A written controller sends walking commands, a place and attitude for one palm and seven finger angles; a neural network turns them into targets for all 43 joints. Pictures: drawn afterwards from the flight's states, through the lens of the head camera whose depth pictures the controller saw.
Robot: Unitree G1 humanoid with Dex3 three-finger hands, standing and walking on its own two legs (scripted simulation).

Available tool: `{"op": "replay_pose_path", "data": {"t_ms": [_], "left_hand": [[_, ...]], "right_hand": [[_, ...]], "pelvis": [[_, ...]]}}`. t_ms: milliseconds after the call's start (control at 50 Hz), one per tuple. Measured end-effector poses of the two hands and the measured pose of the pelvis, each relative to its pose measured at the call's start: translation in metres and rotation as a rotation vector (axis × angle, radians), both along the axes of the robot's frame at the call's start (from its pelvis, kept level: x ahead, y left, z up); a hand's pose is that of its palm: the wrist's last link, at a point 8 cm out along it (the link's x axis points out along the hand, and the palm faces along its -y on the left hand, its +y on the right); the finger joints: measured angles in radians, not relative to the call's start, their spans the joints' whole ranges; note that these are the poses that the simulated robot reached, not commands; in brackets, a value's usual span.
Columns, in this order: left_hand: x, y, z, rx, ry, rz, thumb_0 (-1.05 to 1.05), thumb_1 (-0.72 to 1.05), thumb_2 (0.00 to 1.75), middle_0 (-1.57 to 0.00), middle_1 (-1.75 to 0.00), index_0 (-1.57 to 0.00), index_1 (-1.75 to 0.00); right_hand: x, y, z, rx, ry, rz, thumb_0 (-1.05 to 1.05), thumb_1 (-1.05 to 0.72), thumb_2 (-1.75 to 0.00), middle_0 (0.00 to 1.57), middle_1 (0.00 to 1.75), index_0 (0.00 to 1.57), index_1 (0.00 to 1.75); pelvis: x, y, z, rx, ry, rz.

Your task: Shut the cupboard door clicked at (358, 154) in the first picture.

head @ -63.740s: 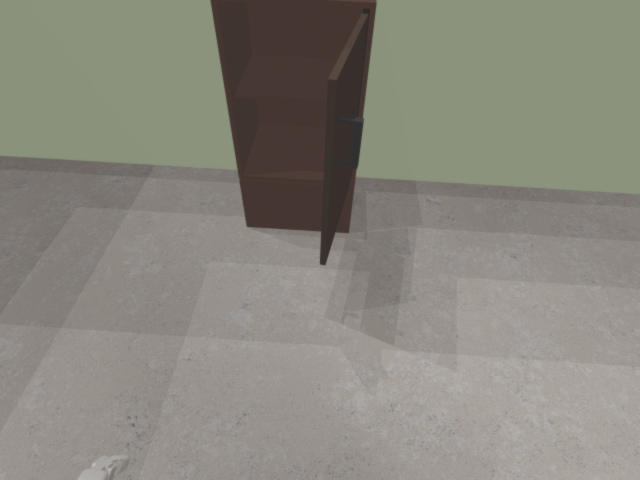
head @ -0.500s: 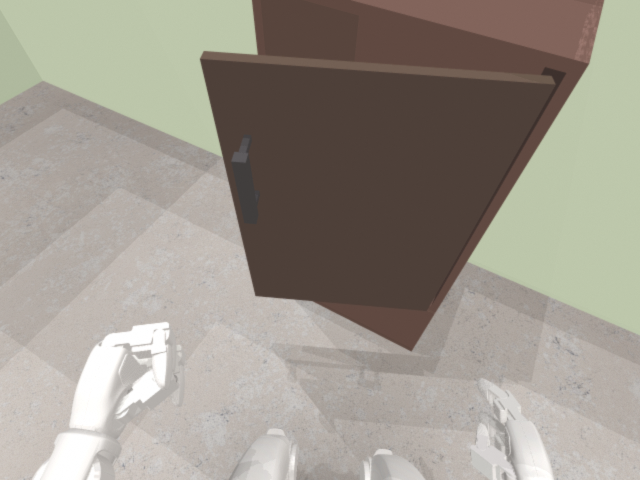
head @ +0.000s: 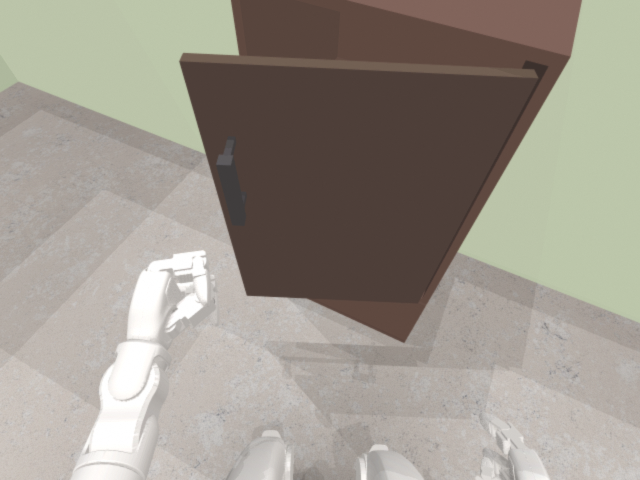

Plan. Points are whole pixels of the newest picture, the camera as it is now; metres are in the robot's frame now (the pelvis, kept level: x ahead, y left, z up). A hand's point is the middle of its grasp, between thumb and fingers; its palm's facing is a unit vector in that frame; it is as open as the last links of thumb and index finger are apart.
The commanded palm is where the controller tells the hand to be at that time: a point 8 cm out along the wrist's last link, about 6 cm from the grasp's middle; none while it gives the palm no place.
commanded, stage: bring the fist close to the handle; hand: left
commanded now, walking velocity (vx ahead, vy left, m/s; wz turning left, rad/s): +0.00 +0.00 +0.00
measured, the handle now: (235, 183) +0.51 +0.15 +0.05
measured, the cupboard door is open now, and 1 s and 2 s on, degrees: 24 24 11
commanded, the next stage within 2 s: push the door shut along its arc in 0.82 s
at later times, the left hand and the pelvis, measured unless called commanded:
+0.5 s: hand (255, 234) +0.41 +0.10 +0.05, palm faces -0.01 -1.00 -0.01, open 3.2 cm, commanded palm +0.38 +0.16 +0.05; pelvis +0.00 +0.00 +0.00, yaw -1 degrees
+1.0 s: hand (259, 240) +0.41 +0.10 +0.04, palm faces -0.04 -1.00 -0.04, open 3.1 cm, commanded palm +0.39 +0.16 +0.05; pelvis -0.01 -0.01 +0.00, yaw -1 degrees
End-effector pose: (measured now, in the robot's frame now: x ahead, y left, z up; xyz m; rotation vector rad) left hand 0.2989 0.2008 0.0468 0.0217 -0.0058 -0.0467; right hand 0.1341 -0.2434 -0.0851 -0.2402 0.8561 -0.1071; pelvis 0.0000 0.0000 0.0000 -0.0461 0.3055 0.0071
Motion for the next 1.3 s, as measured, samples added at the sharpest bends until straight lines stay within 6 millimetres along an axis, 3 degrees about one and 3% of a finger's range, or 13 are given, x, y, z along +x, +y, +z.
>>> {"op": "replay_pose_path", "data": {"t_ms": [80,140,240,400,500,580,660,740,820,900,1080,1160,1300], "left_hand": [[0.013,-0.017,-0.009,-0.005,0.031,-0.040,0.02,0.90,0.90,-1.30,-1.50,-1.30,-1.50],[0.026,-0.026,-0.004,-0.010,-0.008,-0.031,0.02,0.90,0.90,-1.30,-1.50,-1.30,-1.50],[0.050,-0.031,0.009,0.002,-0.072,0.009,0.02,0.90,0.90,-1.30,-1.49,-1.31,-1.50],[0.077,-0.038,-0.004,0.015,0.026,0.016,0.02,0.90,0.90,-1.30,-1.49,-1.30,-1.50],[0.093,-0.043,0.005,-0.009,-0.043,0.038,0.02,0.90,0.90,-1.30,-1.50,-1.30,-1.50],[0.097,-0.043,0.010,0.011,-0.068,0.036,0.02,0.90,0.90,-1.30,-1.49,-1.30,-1.50],[0.090,-0.040,0.001,0.029,0.002,0.032,0.02,0.90,0.90,-1.30,-1.49,-1.30,-1.50],[0.079,-0.036,-0.004,0.005,0.021,0.056,0.02,0.90,0.90,-1.30,-1.49,-1.30,-1.50],[0.077,-0.036,0.002,0.001,-0.050,0.058,0.02,0.90,0.90,-1.30,-1.50,-1.30,-1.50],[0.084,-0.041,0.007,0.021,-0.080,0.027,0.02,0.90,0.90,-1.31,-1.50,-1.31,-1.50],[0.099,-0.045,-0.004,0.019,0.006,0.014,0.02,0.90,0.90,-1.31,-1.50,-1.31,-1.50],[0.117,-0.041,0.006,0.030,-0.049,0.004,0.02,0.90,0.90,-1.31,-1.50,-1.31,-1.50],[0.138,-0.038,0.004,0.042,-0.010,-0.057,0.02,0.90,0.90,-1.33,-1.50,-1.30,-1.50]], "right_hand": [[-0.004,-0.001,-0.002,-0.007,0.023,-0.009,0.01,-0.90,-0.89,0.21,0.30,0.20,0.29],[-0.006,-0.001,-0.004,-0.011,0.037,-0.016,0.01,-0.90,-0.89,0.21,0.30,0.20,0.29],[-0.012,0.000,-0.009,0.005,0.068,-0.022,0.01,-0.90,-0.89,0.21,0.30,0.20,0.29],[-0.032,-0.003,-0.014,0.022,0.140,-0.052,0.01,-0.90,-0.89,0.21,0.30,0.20,0.29],[-0.050,-0.011,-0.018,0.008,0.190,-0.075,0.01,-0.90,-0.89,0.21,0.30,0.20,0.29],[-0.063,-0.017,-0.021,0.015,0.229,-0.097,0.01,-0.90,-0.89,0.21,0.30,0.20,0.29],[-0.071,-0.020,-0.021,0.029,0.254,-0.115,0.01,-0.90,-0.89,0.21,0.30,0.20,0.29],[-0.073,-0.021,-0.018,0.025,0.257,-0.115,0.01,-0.90,-0.89,0.21,0.30,0.20,0.29],[-0.068,-0.024,-0.018,0.007,0.245,-0.099,0.01,-0.90,-0.89,0.21,0.30,0.20,0.29],[-0.061,-0.026,-0.020,-0.002,0.226,-0.088,0.00,-0.90,-0.89,0.21,0.30,0.20,0.29],[-0.055,-0.023,-0.020,0.004,0.201,-0.095,0.00,-0.90,-0.89,0.21,0.30,0.20,0.29],[-0.063,-0.023,-0.024,-0.006,0.223,-0.101,0.00,-0.90,-0.89,0.21,0.30,0.20,0.29],[-0.087,-0.024,-0.033,-0.006,0.309,-0.132,0.00,-0.90,-0.89,0.21,0.30,0.20,0.29]], "pelvis": [[-0.001,0.002,0.000,0.000,0.004,-0.001],[-0.002,0.003,0.000,0.003,0.010,-0.006],[-0.001,0.003,-0.001,0.008,0.016,-0.011],[-0.003,0.000,0.002,0.013,0.019,-0.014],[-0.004,-0.003,-0.001,0.014,0.034,-0.018],[-0.002,-0.005,-0.001,0.020,0.039,-0.027],[-0.002,-0.007,0.003,0.026,0.030,-0.032],[-0.003,-0.009,0.006,0.029,0.020,-0.029],[-0.006,-0.011,0.004,0.025,0.019,-0.020],[-0.009,-0.011,0.000,0.021,0.025,-0.013],[-0.011,-0.011,-0.001,0.024,0.032,-0.018],[-0.012,-0.011,-0.005,0.020,0.046,-0.016],[-0.010,-0.007,-0.009,0.012,0.073,-0.013]]}}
